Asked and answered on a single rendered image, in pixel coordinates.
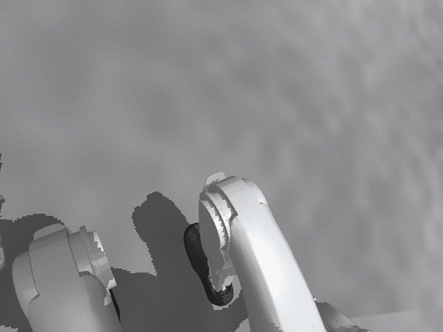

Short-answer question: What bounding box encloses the left robot foot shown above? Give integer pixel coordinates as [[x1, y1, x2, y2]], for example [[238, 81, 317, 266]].
[[109, 289, 120, 321]]

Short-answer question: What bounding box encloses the right robot foot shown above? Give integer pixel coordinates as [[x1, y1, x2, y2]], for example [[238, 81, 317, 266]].
[[183, 223, 233, 306]]

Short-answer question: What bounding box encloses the right robot hand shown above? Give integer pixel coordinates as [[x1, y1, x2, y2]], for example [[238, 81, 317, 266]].
[[313, 297, 360, 332]]

